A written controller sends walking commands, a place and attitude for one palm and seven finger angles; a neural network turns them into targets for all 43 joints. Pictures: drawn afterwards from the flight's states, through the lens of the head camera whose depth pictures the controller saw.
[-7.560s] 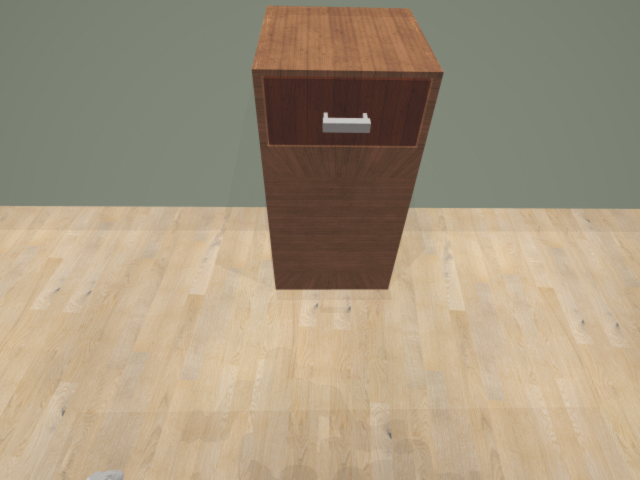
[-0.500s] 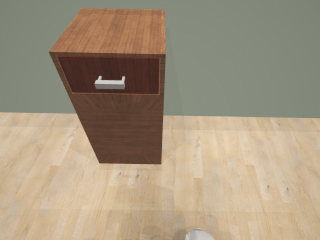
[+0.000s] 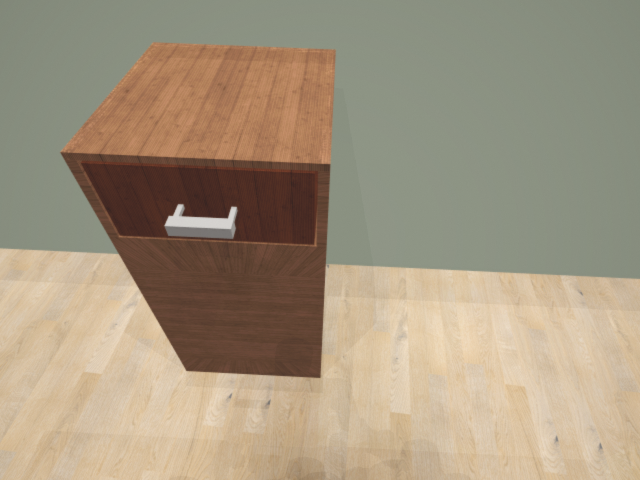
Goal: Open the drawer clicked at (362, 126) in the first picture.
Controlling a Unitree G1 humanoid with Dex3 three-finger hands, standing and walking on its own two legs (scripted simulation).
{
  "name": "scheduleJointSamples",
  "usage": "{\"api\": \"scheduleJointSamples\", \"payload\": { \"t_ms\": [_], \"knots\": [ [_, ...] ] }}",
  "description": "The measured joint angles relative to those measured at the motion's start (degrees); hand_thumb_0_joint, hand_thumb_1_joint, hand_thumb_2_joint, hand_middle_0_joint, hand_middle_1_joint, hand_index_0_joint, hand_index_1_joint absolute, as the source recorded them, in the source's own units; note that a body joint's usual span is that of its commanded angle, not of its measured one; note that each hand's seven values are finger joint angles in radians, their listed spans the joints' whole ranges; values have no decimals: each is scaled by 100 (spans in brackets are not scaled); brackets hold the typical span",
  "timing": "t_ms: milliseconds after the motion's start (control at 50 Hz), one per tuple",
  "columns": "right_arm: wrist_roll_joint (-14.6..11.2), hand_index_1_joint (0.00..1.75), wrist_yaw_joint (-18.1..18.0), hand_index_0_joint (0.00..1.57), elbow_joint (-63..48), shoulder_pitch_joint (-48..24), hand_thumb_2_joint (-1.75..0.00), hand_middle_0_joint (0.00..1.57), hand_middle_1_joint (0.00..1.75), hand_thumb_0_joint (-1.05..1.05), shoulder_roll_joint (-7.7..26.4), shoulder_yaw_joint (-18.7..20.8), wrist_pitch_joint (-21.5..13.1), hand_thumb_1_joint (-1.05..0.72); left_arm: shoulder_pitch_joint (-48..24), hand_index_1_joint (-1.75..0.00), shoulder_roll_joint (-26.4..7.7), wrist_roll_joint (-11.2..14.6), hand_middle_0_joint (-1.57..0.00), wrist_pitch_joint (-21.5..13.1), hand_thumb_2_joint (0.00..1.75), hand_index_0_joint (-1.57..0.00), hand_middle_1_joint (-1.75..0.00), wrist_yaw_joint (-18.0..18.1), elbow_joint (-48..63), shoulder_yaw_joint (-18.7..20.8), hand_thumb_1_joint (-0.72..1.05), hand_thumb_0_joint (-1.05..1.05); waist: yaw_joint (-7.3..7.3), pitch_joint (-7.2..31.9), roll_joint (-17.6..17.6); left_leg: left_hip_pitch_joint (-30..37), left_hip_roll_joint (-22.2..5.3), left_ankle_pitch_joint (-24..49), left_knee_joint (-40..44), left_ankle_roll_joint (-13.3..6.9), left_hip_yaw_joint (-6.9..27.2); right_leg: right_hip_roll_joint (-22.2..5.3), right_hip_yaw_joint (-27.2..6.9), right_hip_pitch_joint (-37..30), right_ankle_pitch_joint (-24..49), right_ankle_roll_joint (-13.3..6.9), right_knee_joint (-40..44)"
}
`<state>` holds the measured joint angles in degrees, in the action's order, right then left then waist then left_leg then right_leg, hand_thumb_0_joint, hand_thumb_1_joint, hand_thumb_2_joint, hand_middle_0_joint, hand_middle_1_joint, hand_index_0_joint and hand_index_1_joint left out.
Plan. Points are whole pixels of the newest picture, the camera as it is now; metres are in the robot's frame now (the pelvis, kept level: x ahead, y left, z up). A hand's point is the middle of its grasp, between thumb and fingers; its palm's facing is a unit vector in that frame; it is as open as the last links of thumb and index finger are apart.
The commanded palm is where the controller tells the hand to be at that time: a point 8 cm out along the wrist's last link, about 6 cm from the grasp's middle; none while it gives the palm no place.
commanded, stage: come to a stop and stand still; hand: left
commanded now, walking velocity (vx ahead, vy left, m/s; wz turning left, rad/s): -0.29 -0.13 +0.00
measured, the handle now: (203, 218) +0.52 +0.26 -0.02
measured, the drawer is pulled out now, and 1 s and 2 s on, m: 0.00 0.00 0.00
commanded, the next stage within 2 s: look again from close up in 0.90 s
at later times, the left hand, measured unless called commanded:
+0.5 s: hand out of the picture +0.01 +0.14 -0.16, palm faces +0.01 -0.96 -0.27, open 7.4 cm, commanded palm none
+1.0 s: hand out of the picture -0.05 +0.10 -0.17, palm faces +0.05 -0.98 -0.18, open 7.4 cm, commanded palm none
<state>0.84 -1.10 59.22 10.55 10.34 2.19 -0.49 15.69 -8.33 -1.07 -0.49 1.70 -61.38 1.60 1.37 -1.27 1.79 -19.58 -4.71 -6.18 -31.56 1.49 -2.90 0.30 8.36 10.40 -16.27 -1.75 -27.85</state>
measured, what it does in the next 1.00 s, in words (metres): steps on the spot: right foot, then left foot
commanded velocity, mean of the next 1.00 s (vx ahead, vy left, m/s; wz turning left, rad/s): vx -0.03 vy -0.02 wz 0.00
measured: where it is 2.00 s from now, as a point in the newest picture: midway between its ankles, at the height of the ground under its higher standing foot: outside the picture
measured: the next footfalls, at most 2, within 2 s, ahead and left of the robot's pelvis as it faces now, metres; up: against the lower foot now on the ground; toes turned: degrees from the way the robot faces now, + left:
right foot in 0.34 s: -0.01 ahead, -0.14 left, +0.00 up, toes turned -4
left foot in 0.62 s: -0.01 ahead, +0.08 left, +0.00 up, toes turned +1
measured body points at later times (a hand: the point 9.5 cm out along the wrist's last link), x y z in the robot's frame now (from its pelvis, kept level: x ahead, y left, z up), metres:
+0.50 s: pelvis -0.03 -0.05 +0.00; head -0.01 -0.09 +0.45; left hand +0.01 +0.19 -0.13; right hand +0.02 -0.29 -0.17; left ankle -0.02 +0.10 -0.69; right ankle -0.05 -0.14 -0.73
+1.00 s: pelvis -0.04 -0.06 +0.01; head -0.04 -0.07 +0.46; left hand -0.05 +0.16 -0.15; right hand -0.07 -0.26 -0.16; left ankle -0.07 +0.08 -0.73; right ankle -0.05 -0.14 -0.73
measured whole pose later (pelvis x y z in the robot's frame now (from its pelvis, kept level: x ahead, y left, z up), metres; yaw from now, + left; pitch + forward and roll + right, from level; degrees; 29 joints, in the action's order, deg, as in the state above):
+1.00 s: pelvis -0.04 -0.06 +0.01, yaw +0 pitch +0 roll +0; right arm 1.1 -2.0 66.0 18.0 6.3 0.0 0.2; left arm 16.8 -7.6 -0.3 0.2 1.6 -65.5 0.4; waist 0.3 -0.4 0.8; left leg -7.5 -2.8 -14.3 -22.3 2.1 -0.8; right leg 2.1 4.3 9.4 -12.6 -3.2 -22.2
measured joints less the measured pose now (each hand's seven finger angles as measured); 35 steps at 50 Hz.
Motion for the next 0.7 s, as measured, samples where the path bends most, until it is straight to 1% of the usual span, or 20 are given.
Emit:
{"api": "scheduleJointSamples", "payload": {
  "t_ms": [40, 80, 120, 160, 220, 280, 300, 340, 360, 380, 420, 460, 500, 540, 580, 600, 620, 640, 660, 700],
  "knots": [
    [10, 30, -12, 20, -23, -109, -90, 19, 30, 0, -97, -15, 28, -92, 25, -30, -51, 15, -20, 115, 89, -20, -30, 36, 5, 4, 92, 0, 40, -70, -191, 122, 101, -386, -6, -104, -93, -132, -75, 82, -236, 75, -371],
    [13, 30, -32, 20, -81, -228, -90, 19, 30, 0, -202, -58, 58, -92, 6, -30, -115, 37, -20, 206, 89, -20, -30, 53, 53, 15, 91, 0, 96, -160, -363, 159, 188, -585, 22, -177, -200, -199, -277, 334, -795, 153, -992],
    [32, 30, -64, 20, -160, -349, -90, 19, 30, 0, -259, -78, 95, -91, -55, -30, -148, 43, -20, 276, 89, -20, -30, 45, 108, 45, 91, 1, 86, -257, -366, 144, 193, -517, 128, -200, -214, -133, -485, 697, -1289, 194, -1918],
    [51, 30, -75, 20, -223, -463, -90, 19, 30, 0, -282, -73, 144, -91, -116, -30, -184, 40, -20, 305, 89, -20, -30, 30, 185, 92, 91, 1, 66, -348, -317, 100, 168, -410, 214, -202, -204, -64, -637, 1007, -1410, 237, -2676],
    [57, 30, -70, 20, -270, -572, -90, 20, 30, 0, -276, -37, 192, -91, -170, -30, -257, 38, -20, 331, 89, -20, -30, 10, 306, 155, 91, 1, 50, -405, -255, 21, 115, -303, 290, -153, -221, -59, -755, 1219, -1372, 304, -3051],
    [72, 30, -48, 21, -283, -578, -90, 20, 30, 0, -203, 26, 217, -91, -216, -30, -300, 30, -19, 343, 89, -19, -30, -8, 388, 177, 91, 1, -5, -390, -141, -66, 58, -236, 277, -73, -197, -144, -728, 1042, -1323, 299, -2458],
    [75, 30, -35, 21, -278, -557, -90, 20, 30, 0, -167, 47, 227, -91, -221, -30, -307, 27, -19, 328, 89, -19, -30, -12, 412, 176, 91, 1, -21, -367, -99, -104, 40, -226, 246, -38, -184, -173, -705, 907, -1199, 284, -2077],
    [54, 30, -3, 21, -268, -467, -90, 20, 30, 0, -102, 88, 262, -90, -167, -30, -337, 4, -19, 257, 89, -19, -30, -23, 477, 159, 91, 1, -38, -271, -71, -236, 30, -270, 59, 46, -173, -242, -676, 511, -575, 262, -1001],
    [29, 30, 14, 21, -250, -426, -90, 20, 30, 0, -57, 118, 287, -90, -154, -30, -325, -23, -19, 213, 89, -19, -30, -14, 464, 149, 91, 1, -45, -246, -21, -320, 12, -430, -124, 62, -131, -216, -656, 462, -475, 181, -847],
    [15, 30, 30, 21, -225, -370, -90, 20, 30, 0, 2, 148, 326, -91, -155, -30, -283, -40, -19, 208, 89, -19, -30, -12, 437, 117, 91, 1, -74, -233, 65, -381, 28, -855, -343, 38, -12, -173, -605, 451, -490, 104, -884],
    [20, 30, 47, 20, -151, -227, -90, 20, 30, 0, 87, 177, 422, -91, -105, -30, -202, -62, -19, 202, 89, -19, -30, -18, 409, 63, 91, 1, -82, -141, 120, -478, 162, -1553, -922, -59, 205, -142, -567, 398, -492, -4, -807],
    [18, 30, 52, 20, -61, -106, -90, 20, 30, 0, 137, 185, 437, -91, -63, -30, -125, -63, -19, 187, 89, -19, -30, -16, 361, 24, 91, 1, -98, -65, 109, -496, 261, -1717, -1474, -113, 294, -112, -574, 308, -365, -62, -564],
    [5, 30, 43, 20, 12, 26, -90, 19, 30, 1, 155, 177, 390, -91, -61, -30, -58, -59, -19, 175, 89, -19, -30, -17, 306, -10, 90, 1, -141, -8, 74, -375, 299, -1742, -1681, -119, 275, -80, -568, 242, -220, -101, -332],
    [-7, 30, 21, 20, 90, 160, -90, 19, 30, 1, 148, 152, 342, -91, -93, -30, -3, -51, -19, 140, 89, -20, -30, -24, 264, -41, 90, 1, -168, 27, 30, -105, 307, -1772, -1451, -99, 229, -41, -544, 211, -117, -137, -167],
    [-16, 30, -12, 20, 191, 280, -90, 19, 30, 1, 115, 107, 298, -91, -138, -30, -16, -39, -20, 105, 89, -20, -30, 23, 202, -28, 92, 1, -174, 49, -6, 270, 287, -1659, -856, -76, 197, 24, -499, 206, -58, -165, -75],
    [-16, 30, -31, 20, 246, 338, -90, 19, 30, 1, 95, 77, 269, -91, -158, -30, -32, -18, -20, 85, 89, -20, -30, 24, 169, -28, 93, 1, -180, 58, -13, 492, 273, -1453, -430, -73, 196, 63, -465, 216, -51, -174, -68],
    [-15, 30, -48, 20, 302, 403, -90, 19, 30, 1, 87, 43, 225, -91, -178, -30, -36, 9, -20, 67, 89, -20, -30, 23, 132, -36, 93, 1, -188, 72, 17, 719, 238, -1031, 20, -89, 232, 123, -409, 232, -59, -178, -82],
    [-9, 30, -69, 20, 377, 455, -90, 19, 30, 0, 69, 10, 178, -91, -216, -30, -40, 37, -20, 55, 89, -20, -30, 20, 86, -46, 93, 1, -203, 76, 45, 877, 179, -1017, 337, -13, 283, 176, -339, 245, -75, -178, -102],
    [-5, 30, -86, 20, 475, 471, -90, 19, 30, 0, 6, -19, 162, -91, -271, -30, -63, 51, -20, 61, 89, -20, -30, 21, 32, -45, 93, 1, -198, 51, -26, 937, 189, -1108, 445, 52, 299, 160, -314, 224, -77, -176, -97],
    [4, 30, -101, 20, 617, 507, -90, 19, 30, 1, -115, -97, 139, -91, -324, -30, -110, 74, -20, 57, 89, -20, -30, 41, -55, -32, 93, 1, -136, 15, -157, 1034, 205, -1084, 567, 114, 280, 149, -331, 121, 18, -202, 50]
  ]
}}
